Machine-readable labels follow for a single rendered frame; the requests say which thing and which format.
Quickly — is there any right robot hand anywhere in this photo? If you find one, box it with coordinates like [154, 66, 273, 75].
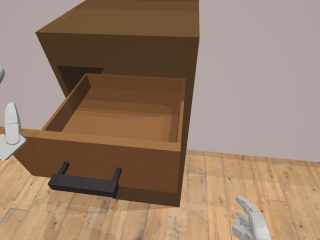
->
[232, 195, 272, 240]

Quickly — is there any cabinet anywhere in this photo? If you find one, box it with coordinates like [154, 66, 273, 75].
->
[35, 0, 200, 207]

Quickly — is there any handle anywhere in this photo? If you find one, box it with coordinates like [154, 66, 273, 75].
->
[47, 161, 122, 198]

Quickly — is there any left robot hand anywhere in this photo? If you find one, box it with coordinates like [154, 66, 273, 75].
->
[0, 66, 27, 161]

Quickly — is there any drawer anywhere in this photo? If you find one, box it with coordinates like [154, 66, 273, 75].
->
[0, 73, 186, 193]

